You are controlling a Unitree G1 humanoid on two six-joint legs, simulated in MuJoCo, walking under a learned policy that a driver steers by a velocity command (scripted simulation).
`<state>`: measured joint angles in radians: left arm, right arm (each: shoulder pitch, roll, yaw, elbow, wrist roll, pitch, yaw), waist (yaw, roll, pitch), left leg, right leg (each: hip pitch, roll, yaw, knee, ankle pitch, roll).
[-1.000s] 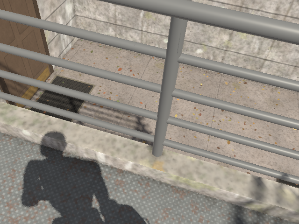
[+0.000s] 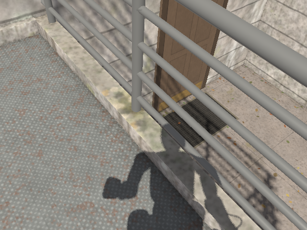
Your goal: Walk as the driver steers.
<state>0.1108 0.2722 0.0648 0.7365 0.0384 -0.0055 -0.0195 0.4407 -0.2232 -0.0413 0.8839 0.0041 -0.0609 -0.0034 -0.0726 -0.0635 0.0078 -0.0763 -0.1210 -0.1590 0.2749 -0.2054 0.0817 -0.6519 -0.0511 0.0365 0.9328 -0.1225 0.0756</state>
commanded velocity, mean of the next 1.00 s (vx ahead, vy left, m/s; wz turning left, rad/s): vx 0.41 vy -0.02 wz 0.60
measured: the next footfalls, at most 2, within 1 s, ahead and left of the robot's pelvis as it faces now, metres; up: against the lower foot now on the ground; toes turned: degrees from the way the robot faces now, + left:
right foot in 0.18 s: +0.26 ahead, -0.13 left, +0.00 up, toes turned +7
left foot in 0.58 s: +0.28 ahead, +0.12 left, +0.00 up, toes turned +23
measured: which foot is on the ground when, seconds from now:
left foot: down 0.00-0.18, up 0.20-0.56, down 0.58-1.00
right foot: up 0.00-0.16, down 0.18-0.56, up 0.58-1.00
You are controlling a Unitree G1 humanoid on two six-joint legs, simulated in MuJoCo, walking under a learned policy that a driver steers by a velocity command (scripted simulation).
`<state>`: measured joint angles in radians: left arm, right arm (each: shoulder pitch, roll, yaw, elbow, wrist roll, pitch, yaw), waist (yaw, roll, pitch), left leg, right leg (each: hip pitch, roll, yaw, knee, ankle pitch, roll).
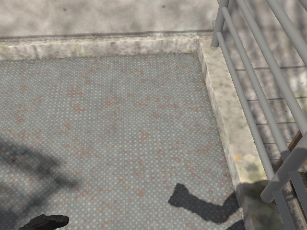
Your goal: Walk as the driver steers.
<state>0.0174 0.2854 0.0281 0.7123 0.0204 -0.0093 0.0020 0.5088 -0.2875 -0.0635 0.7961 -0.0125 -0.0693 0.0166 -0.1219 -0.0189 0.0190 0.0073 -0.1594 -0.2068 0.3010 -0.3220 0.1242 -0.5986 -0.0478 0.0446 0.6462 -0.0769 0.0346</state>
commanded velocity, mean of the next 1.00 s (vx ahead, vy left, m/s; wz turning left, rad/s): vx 0.50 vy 0.00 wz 0.32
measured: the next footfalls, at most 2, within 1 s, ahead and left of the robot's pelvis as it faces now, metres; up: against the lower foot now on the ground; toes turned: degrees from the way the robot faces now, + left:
right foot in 0.08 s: +0.21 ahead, -0.13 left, +0.00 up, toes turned +4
left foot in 0.54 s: +0.44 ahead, +0.13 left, +0.00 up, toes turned +8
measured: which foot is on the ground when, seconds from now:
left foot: down 0.00-0.08, up 0.10-0.52, down 0.54-1.00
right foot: up 0.00-0.06, down 0.08-0.54, up 0.56-1.00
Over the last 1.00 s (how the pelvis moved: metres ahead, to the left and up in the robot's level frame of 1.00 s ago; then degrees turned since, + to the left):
0.39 0.11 -0.01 36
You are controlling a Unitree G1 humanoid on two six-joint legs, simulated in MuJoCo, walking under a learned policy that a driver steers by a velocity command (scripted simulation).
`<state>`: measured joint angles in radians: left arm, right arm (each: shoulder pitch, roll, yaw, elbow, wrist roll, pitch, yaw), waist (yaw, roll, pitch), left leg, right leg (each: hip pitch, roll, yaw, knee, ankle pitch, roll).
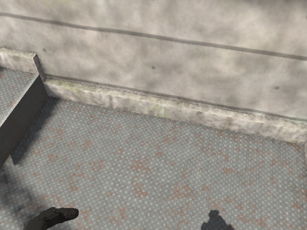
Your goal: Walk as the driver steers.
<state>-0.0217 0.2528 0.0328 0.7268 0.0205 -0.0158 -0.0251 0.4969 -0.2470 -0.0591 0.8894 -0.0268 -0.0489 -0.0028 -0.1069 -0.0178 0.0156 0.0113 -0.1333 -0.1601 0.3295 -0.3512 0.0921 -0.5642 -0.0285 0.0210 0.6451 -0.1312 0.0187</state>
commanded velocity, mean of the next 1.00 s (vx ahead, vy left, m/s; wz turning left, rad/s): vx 0.46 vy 0.00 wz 0.58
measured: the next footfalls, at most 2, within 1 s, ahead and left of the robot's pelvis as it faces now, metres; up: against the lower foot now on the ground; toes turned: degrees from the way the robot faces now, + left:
right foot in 0.06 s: +0.20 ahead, -0.11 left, +0.00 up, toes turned +3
left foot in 0.60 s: +0.45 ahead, +0.17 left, +0.00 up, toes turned +26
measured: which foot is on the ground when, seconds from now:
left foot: down 0.00-0.06, up 0.08-0.58, down 0.60-1.00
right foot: up 0.00-0.04, down 0.06-0.62, up 0.64-1.00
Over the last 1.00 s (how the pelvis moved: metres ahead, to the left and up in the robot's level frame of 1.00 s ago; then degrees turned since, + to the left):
0.54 0.07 0.00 18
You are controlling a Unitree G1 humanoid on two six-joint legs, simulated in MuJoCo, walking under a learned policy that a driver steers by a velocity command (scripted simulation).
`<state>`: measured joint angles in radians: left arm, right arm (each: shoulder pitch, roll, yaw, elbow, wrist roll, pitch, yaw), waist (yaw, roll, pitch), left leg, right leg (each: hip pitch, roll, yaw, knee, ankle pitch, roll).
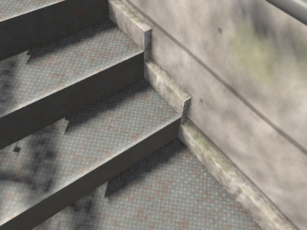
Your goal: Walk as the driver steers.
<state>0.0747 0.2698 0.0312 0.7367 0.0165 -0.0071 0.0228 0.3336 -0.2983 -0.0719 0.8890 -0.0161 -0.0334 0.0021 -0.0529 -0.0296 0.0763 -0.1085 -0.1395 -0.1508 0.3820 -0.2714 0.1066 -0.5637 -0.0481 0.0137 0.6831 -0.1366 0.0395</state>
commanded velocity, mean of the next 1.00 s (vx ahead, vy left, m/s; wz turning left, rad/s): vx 0.05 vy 0.00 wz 0.60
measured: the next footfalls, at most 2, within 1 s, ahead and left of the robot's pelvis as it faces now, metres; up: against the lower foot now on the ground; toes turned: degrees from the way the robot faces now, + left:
right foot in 0.08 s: +0.19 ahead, -0.12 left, +0.00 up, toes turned +4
left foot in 0.52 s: +0.11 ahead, +0.13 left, +0.00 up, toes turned +19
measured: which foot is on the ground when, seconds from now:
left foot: down 0.00-0.08, up 0.10-0.50, down 0.52-1.00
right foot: up 0.00-0.06, down 0.08-0.50, up 0.52-1.00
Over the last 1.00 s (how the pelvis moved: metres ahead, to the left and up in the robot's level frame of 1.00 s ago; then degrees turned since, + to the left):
0.50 0.13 0.01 36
